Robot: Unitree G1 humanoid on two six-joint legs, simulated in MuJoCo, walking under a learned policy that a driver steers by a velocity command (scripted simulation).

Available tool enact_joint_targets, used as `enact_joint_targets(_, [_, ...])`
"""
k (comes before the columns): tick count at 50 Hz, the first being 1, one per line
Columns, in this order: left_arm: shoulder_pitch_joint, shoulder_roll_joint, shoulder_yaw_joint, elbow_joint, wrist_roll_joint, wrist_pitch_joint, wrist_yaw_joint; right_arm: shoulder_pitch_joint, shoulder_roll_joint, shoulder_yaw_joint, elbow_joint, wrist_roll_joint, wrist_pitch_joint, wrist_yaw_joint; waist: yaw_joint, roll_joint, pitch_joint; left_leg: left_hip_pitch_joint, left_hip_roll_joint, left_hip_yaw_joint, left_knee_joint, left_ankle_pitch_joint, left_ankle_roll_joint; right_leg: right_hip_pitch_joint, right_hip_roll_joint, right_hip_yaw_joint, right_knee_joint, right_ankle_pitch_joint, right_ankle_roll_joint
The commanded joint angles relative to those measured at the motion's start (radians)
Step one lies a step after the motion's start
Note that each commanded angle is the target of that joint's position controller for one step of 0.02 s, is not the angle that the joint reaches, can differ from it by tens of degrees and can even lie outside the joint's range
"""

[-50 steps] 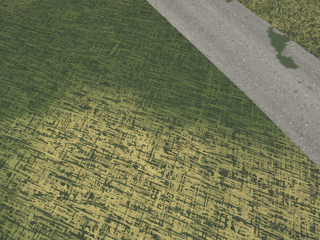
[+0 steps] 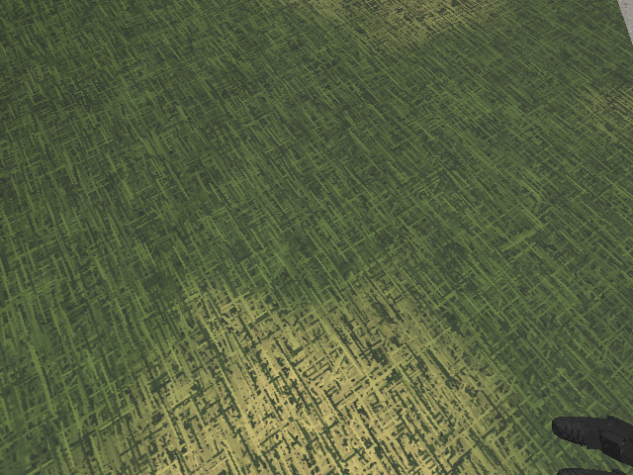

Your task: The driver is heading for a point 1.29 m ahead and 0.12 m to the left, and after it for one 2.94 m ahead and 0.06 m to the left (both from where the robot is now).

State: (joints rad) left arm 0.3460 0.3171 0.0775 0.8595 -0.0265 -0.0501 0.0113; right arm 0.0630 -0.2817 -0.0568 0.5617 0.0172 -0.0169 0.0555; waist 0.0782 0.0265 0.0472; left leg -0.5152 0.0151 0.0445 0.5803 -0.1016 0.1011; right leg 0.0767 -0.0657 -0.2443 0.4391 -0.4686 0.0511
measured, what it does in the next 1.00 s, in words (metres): walks ahead, turning left: right foot, then left foot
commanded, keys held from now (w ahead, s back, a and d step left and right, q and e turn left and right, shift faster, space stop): q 0.34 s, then no key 0.66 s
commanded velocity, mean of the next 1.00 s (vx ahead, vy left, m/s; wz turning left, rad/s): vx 0.10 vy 0.00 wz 0.34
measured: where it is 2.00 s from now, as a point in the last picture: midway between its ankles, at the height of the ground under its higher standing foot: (303, 468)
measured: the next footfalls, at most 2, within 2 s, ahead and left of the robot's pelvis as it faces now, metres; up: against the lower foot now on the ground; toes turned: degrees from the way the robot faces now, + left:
right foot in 0.46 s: +0.31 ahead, -0.09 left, +0.00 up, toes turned +20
left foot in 0.78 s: +0.17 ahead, +0.14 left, +0.00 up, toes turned +14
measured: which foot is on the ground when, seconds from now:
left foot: down 0.00-0.48, up 0.50-0.76, down 0.78-1.00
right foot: down 0.00-0.00, up 0.02-0.44, down 0.46-1.00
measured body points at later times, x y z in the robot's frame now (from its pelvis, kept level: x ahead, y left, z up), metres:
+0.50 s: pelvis +0.18 -0.01 +0.01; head +0.20 -0.01 +0.46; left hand +0.28 +0.29 -0.08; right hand +0.39 -0.25 -0.08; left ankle +0.13 +0.09 -0.71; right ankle +0.27 -0.11 -0.72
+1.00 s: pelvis +0.19 +0.02 +0.02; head +0.19 +0.03 +0.47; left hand +0.22 +0.30 -0.11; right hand +0.37 -0.19 -0.10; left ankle +0.13 +0.13 -0.72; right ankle +0.27 -0.11 -0.72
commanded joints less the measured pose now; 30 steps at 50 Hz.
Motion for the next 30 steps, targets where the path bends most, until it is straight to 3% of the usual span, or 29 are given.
enact_joint_targets(1, [0.026, 0.034, -0.009, -0.136, 0.061, -0.023, 0.001, 0.314, -0.327, -0.11, 0.011, -0.01, 0.002, -0.039, -0.118, 0.251, -0.275, 0.871, 0.233, -0.468, -0.033, 0.367, 0.226, -0.672, 0.032, 0.06, 0.805, 0.006, -0.01])
enact_joint_targets(2, [0.007, 0.092, -0.015, -0.145, 0.042, -0.051, -0.012, 0.323, -0.296, -0.096, -0.041, -0.015, -0.011, -0.033, -0.163, 0.195, -0.51, 0.949, 0.373, -0.825, -0.161, 0.335, 0.368, -0.768, 0.114, 0.299, 1.014, -0.205, 0.004])
enact_joint_targets(3, [-0.105, 0.156, 0.004, -0.166, 0.004, -0.059, -0.017, 0.28, -0.232, -0.076, -0.037, -0.02, -0.021, -0.026, -0.189, 0.082, -0.411, 0.864, 0.324, -0.657, -0.174, 0.418, 0.308, -0.82, 0.051, 0.351, 1.011, -0.112, -0.008])
enact_joint_targets(4, [-0.144, 0.139, -0.004, -0.181, 0.004, -0.062, -0.011, 0.237, -0.198, -0.068, -0.025, -0.007, -0.026, -0.026, -0.155, 0.029, -0.28, 0.72, 0.268, -0.518, -0.172, 0.464, 0.26, -0.825, 0.017, 0.331, 0.93, -0.036, -0.016])
enact_joint_targets(5, [-0.144, 0.133, -0.003, -0.168, 0.024, -0.057, 0.0, 0.185, -0.176, -0.062, -0.025, 0.002, -0.025, -0.031, -0.116, -0.029, -0.2, 0.581, 0.223, -0.436, -0.185, 0.483, 0.219, -0.793, -0.015, 0.324, 0.852, 0.014, -0.008])
enact_joint_targets(7, [-0.123, 0.145, 0.005, -0.164, 0.036, -0.029, 0.006, 0.12, -0.167, -0.055, -0.038, -0.017, -0.018, -0.04, -0.058, 0.001, -0.151, 0.379, 0.183, -0.374, -0.233, 0.53, 0.201, -0.67, -0.026, 0.324, 0.772, 0.064, 0.004])
enact_joint_targets(9, [-0.099, 0.107, -0.004, -0.156, 0.04, -0.009, 0.011, 0.11, -0.18, -0.059, -0.024, -0.023, -0.018, -0.049, -0.036, 0.012, -0.158, 0.296, 0.164, -0.33, -0.238, 0.616, 0.203, -0.622, -0.007, 0.307, 0.68, 0.089, 0.028])
enact_joint_targets(12, [-0.149, 0.074, -0.016, -0.167, 0.045, 0.004, 0.015, 0.12, -0.198, -0.065, -0.002, -0.011, -0.001, -0.07, -0.046, 0.031, -0.178, 0.261, 0.123, -0.296, -0.217, 0.594, 0.175, -0.599, 0.029, 0.304, 0.52, 0.192, 0.051])
enact_joint_targets(17, [-0.271, 0.075, -0.019, -0.2, 0.031, 0.016, 0.003, 0.134, -0.196, -0.064, 0.014, -0.004, 0.036, -0.089, -0.086, 0.077, -0.175, 0.259, 0.095, -0.365, -0.183, 0.338, 0.119, -0.544, 0.079, 0.33, 0.312, 0.303, 0.05])
enact_joint_targets(20, [-0.275, 0.09, -0.011, -0.204, 0.03, 0.01, -0.006, 0.138, -0.17, -0.053, 0.023, -0.007, 0.043, -0.088, -0.094, 0.109, -0.167, 0.311, 0.112, -0.423, -0.124, 0.276, 0.103, -0.509, 0.082, 0.335, 0.209, 0.268, 0.028])
enact_joint_targets(22, [-0.238, 0.084, -0.006, -0.199, 0.034, -0.004, -0.011, 0.111, -0.146, -0.04, 0.023, -0.003, 0.042, -0.088, -0.059, 0.123, -0.154, 0.31, 0.085, -0.444, -0.065, 0.208, 0.064, -0.4, 0.074, 0.319, 0.029, 0.387, -0.013])
enact_joint_targets(23, [-0.232, 0.105, -0.002, -0.205, 0.048, -0.011, -0.009, 0.141, -0.112, -0.029, 0.028, -0.009, 0.037, -0.088, -0.064, 0.089, -0.153, 0.272, 0.04, -0.426, -0.014, 0.11, 0.019, -0.304, 0.001, 0.369, -0.047, 0.564, -0.051])
enact_joint_targets(24, [-0.238, 0.171, 0.006, -0.224, 0.07, -0.011, -0.002, 0.224, -0.066, -0.015, 0.029, -0.034, 0.03, -0.088, -0.122, -0.106, -0.199, 0.184, -0.063, -0.317, 0.147, -0.204, -0.04, -0.169, -0.193, 0.548, -0.029, 0.906, -0.142])
enact_joint_targets(25, [-0.214, 0.142, 0.002, -0.196, 0.087, 0.0, -0.002, 0.263, -0.092, -0.019, 0.03, -0.024, 0.03, -0.092, -0.133, -0.286, -0.201, 0.07, -0.13, -0.235, 0.265, -0.544, -0.103, -0.143, -0.323, 0.745, -0.055, 0.97, -0.323])
enact_joint_targets(26, [-0.203, 0.094, -0.01, -0.198, 0.064, 0.0, -0.007, 0.246, -0.167, -0.036, 0.041, -0.026, 0.034, -0.095, -0.098, -0.238, -0.195, 0.032, -0.09, -0.238, 0.413, -0.58, -0.143, -0.148, -0.334, 0.794, -0.074, 0.877, -0.369])
enact_joint_targets(27, [-0.201, 0.087, -0.011, -0.195, 0.051, 0.001, -0.008, 0.204, -0.195, -0.05, 0.049, -0.015, 0.044, -0.097, -0.08, -0.177, -0.177, 0.004, -0.085, -0.234, 0.504, -0.542, -0.161, -0.151, -0.288, 0.724, -0.063, 0.801, -0.342])
enact_joint_targets(28, [-0.217, 0.091, -0.011, -0.195, 0.043, 0.005, -0.009, 0.193, -0.182, -0.053, 0.064, -0.011, 0.058, -0.101, -0.084, -0.134, -0.159, -0.003, -0.079, -0.232, 0.544, -0.508, -0.177, -0.172, -0.244, 0.658, -0.06, 0.734, -0.305])
enact_joint_targets(30, [-0.264, 0.087, -0.015, -0.191, 0.035, 0.017, -0.008, 0.184, -0.136, -0.042, 0.071, -0.01, 0.074, -0.1, -0.102, -0.135, -0.123, 0.05, -0.053, -0.212, 0.479, -0.443, -0.194, -0.25, -0.185, 0.559, -0.083, 0.643, -0.262])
